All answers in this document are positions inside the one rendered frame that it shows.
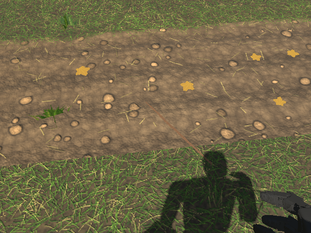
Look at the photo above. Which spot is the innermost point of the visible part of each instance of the right robot hand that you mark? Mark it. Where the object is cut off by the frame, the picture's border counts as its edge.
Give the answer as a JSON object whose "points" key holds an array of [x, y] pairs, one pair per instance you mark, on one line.
{"points": [[291, 203]]}

